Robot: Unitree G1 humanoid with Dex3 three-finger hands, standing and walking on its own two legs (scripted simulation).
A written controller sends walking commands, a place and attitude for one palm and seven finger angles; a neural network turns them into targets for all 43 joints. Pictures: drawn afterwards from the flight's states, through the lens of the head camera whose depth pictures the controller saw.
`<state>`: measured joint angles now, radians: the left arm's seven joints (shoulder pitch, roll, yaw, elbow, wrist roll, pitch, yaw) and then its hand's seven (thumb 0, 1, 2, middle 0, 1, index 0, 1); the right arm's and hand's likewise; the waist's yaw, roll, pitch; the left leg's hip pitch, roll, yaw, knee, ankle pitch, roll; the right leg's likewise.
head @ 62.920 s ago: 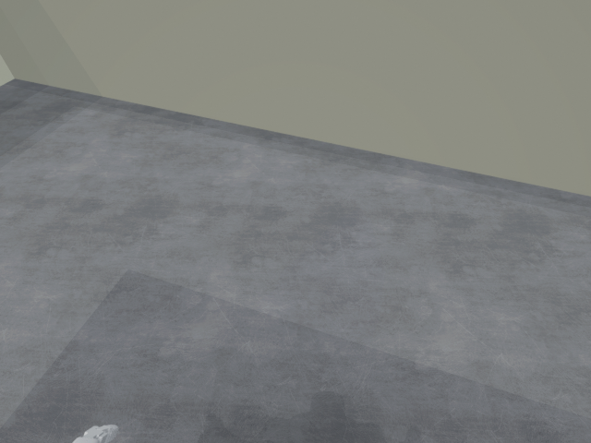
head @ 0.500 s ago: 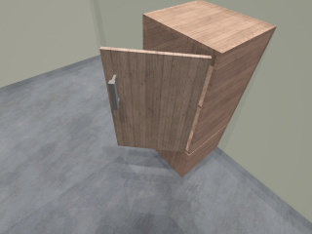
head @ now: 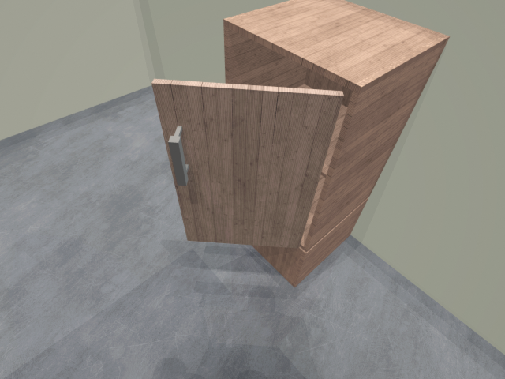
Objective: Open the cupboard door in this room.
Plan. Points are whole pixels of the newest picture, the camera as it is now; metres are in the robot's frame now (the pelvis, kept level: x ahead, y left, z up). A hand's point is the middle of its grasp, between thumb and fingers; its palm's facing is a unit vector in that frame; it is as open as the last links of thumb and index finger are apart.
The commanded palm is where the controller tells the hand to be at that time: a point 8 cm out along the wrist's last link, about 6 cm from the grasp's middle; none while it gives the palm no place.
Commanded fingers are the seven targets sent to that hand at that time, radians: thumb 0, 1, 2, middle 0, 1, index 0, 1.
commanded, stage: come to a stop and stand still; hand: left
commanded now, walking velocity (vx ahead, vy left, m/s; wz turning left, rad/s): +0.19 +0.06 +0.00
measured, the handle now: (180, 156) +0.58 +0.21 -0.02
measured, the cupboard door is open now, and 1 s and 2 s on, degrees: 44 44 44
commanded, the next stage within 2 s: look again from close up in 1.42 s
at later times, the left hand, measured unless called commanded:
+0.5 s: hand out of the picture +0.04 +0.19 -0.18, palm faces +0.05 -0.98 -0.21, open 7.3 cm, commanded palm none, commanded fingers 0.00 0.90 0.90 -0.20 -0.30 -0.20 -0.30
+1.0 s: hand out of the picture +0.01 +0.18 -0.18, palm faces +0.01 -0.99 -0.17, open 7.4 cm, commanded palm none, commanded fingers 0.00 0.90 0.90 -0.20 -0.30 -0.20 -0.30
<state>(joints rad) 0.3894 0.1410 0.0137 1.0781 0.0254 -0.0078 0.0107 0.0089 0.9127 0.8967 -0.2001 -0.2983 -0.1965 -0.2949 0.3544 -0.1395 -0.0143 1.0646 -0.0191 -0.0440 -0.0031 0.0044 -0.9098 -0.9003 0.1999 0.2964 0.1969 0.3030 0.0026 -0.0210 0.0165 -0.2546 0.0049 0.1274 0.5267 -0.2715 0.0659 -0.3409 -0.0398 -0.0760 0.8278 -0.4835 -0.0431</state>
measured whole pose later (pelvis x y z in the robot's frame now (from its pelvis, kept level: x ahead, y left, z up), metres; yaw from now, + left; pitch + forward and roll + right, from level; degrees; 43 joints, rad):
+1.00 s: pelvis +0.04 +0.02 +0.00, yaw +1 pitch +0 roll -1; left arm 0.35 0.12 -0.02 1.10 0.02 -0.01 0.04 0.01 0.91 0.90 -0.20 -0.30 -0.20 -0.30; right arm 0.39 -0.13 0.00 1.06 -0.02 0.00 0.00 0.01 -0.91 -0.90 0.20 0.30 0.20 0.30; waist -0.03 0.02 0.01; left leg -0.33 0.02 0.09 0.61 -0.28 0.05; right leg -0.24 -0.04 -0.09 0.56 -0.32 0.00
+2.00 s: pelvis +0.07 +0.01 +0.01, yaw -1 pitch -1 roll +1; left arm 0.30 0.14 -0.01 1.12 0.01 -0.01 0.04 0.00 0.91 0.90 -0.20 -0.30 -0.20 -0.30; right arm 0.25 -0.16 0.00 1.15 -0.01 -0.02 -0.02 0.01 -0.93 -0.90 0.20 0.30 0.20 0.30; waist 0.01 -0.01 0.04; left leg -0.18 0.01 0.12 0.43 -0.24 0.02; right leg -0.12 -0.04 -0.07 0.44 -0.30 0.00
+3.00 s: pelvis +0.01 +0.00 -0.08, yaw +0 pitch +14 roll -2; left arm 0.25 0.29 0.30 0.18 -0.34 -0.38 -0.37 0.01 0.08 0.54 -0.26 -0.83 -0.26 -0.83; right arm 0.29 -0.22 0.00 0.62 0.04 -0.22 -0.06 0.02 -0.90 -0.90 0.21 0.30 0.20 0.30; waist -0.02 0.04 -0.12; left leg -0.90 0.07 0.04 1.10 -0.44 0.02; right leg -0.81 -0.02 -0.12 1.07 -0.50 -0.03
